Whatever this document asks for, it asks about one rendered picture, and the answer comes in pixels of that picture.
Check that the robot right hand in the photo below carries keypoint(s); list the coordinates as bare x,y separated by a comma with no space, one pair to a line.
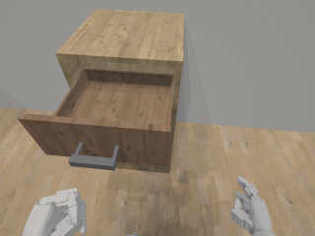
255,216

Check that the drawer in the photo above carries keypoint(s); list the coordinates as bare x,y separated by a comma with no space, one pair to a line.
108,108

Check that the cabinet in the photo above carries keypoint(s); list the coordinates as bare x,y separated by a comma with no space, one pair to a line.
131,41

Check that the robot left hand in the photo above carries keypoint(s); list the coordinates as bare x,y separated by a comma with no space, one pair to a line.
62,211

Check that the handle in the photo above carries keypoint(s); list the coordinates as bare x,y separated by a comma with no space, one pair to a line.
94,162

